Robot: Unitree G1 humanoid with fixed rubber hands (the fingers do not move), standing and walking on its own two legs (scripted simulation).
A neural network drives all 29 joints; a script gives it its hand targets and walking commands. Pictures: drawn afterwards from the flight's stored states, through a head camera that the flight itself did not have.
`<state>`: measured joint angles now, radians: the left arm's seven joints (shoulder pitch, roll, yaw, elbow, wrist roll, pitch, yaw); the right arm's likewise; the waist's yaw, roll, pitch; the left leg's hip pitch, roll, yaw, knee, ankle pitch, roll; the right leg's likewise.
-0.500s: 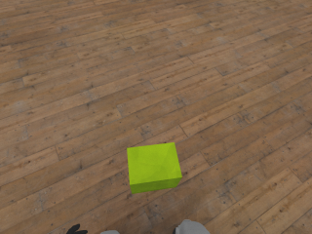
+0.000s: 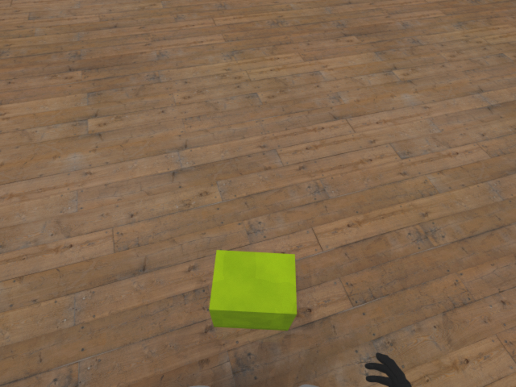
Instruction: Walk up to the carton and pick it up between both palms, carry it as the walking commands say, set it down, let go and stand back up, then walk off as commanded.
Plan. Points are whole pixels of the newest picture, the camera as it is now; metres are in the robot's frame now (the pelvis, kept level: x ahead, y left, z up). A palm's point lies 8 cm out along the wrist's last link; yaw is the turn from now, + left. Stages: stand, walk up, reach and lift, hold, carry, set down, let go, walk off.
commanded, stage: walk up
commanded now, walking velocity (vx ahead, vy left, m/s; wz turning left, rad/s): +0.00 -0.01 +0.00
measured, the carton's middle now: (253, 291) +0.46 -0.01 -0.65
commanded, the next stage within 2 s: stand in 2.00 s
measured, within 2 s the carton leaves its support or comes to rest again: neither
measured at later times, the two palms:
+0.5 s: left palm out of the picture +0.02 +0.23 -0.14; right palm out of the picture -0.01 -0.23 -0.14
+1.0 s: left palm out of the picture +0.06 +0.26 -0.14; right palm out of the picture +0.03 -0.18 -0.14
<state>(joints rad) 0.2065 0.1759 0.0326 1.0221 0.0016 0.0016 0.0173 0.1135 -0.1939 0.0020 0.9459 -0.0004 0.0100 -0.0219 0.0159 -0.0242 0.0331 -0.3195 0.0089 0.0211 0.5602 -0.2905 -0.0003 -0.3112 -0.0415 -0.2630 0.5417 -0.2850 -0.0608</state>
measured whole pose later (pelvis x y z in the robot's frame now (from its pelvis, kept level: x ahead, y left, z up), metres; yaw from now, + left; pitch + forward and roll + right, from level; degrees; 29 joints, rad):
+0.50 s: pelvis -0.02 -0.01 +0.00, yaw +0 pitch +0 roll +0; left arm 0.21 0.18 0.03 1.05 0.00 0.00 0.01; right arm 0.30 -0.16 0.00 1.04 0.00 0.01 -0.02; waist 0.02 0.00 -0.02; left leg -0.29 0.01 0.03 0.54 -0.26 0.00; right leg -0.29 -0.04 -0.26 0.54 -0.26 -0.07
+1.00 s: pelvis +0.05 +0.03 +0.00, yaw -2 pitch -1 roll -1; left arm 0.30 0.18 0.03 1.07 0.00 -0.02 -0.01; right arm 0.37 -0.14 0.00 1.06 0.00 -0.03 -0.02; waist 0.02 -0.01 -0.01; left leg -0.19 0.10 0.05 0.51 -0.31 -0.04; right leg -0.34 -0.06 -0.12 0.82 -0.40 -0.02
